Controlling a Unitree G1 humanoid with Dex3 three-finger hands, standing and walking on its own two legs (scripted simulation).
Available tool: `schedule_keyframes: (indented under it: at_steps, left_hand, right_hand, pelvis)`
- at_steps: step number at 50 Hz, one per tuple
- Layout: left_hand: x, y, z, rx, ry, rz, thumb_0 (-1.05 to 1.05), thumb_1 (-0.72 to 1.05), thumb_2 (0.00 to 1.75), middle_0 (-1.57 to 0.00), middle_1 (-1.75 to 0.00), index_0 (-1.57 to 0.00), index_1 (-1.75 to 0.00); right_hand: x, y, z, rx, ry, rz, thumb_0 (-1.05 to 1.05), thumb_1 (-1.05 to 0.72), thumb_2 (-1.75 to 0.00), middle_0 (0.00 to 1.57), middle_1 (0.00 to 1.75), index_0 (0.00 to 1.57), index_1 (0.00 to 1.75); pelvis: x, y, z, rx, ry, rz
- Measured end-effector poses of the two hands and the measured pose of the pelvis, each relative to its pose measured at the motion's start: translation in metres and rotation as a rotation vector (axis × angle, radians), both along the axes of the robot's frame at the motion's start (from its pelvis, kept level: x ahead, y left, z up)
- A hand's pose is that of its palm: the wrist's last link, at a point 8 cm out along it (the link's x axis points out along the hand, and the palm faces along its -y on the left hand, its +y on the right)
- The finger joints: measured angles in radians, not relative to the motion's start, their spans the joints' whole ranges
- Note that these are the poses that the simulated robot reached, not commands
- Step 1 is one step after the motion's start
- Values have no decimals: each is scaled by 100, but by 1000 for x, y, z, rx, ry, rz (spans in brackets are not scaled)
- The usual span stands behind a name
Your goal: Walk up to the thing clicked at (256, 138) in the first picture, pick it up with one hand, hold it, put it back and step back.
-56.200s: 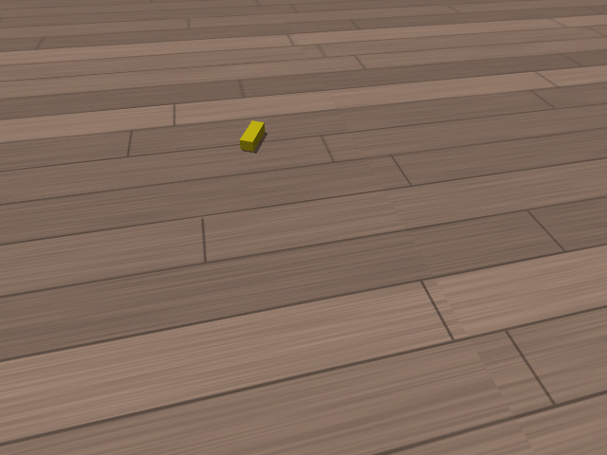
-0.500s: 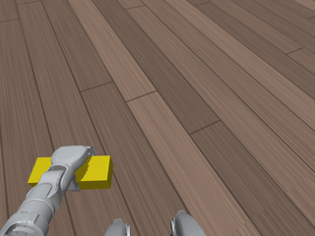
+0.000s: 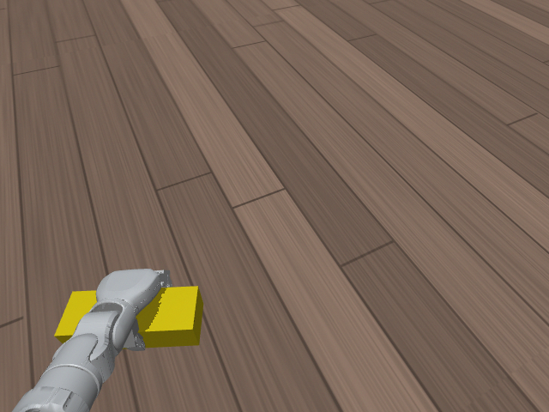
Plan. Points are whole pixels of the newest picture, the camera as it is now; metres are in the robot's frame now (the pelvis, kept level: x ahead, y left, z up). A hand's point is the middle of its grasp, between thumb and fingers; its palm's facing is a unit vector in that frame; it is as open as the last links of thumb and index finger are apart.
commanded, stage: hold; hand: left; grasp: from above
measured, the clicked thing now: (135, 318) +0.33 +0.22 -0.11
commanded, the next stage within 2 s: crouch in 1.84 s
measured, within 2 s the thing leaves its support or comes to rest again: neither
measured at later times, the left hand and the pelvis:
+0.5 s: hand (128, 317) +0.30 +0.21 -0.04, palm faces -0.51 +0.00 -0.86, open 10.6 cm; pelvis +0.00 +0.00 +0.02, yaw +0 degrees
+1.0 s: hand (131, 334) +0.27 +0.19 -0.03, palm faces -0.49 +0.00 -0.87, open 10.5 cm; pelvis -0.02 -0.01 +0.02, yaw +0 degrees
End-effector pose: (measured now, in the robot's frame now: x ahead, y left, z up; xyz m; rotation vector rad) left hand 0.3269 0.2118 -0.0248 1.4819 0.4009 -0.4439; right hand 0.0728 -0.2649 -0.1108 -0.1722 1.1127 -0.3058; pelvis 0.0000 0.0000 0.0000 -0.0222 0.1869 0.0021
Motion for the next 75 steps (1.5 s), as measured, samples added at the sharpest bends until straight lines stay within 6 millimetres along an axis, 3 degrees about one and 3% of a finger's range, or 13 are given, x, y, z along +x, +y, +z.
schedule_keyframes:
  at_steps: [16,48,75]
  left_hand:
    - [1,6,30,19,-35,-13,0,-7,63,-55,-71,-59,-66]
    - [-46,-15,52,1,-27,-69,0,-5,53,-59,-68,-63,-62]
    - [-36,-12,72,5,-32,-64,0,-7,57,-57,-74,-61,-69]
  right_hand:
    - [29,-1,16,10,-52,20,1,-90,-89,20,29,21,30]
    - [21,-8,26,18,-128,52,1,-90,-89,20,29,21,29]
    - [38,0,35,26,-165,68,1,-92,-90,20,29,21,29]
  pelvis:
    - [10,0,12,5,-51,1]
    - [-21,-11,22,22,-141,-6]
    - [-17,-10,29,23,-166,-11]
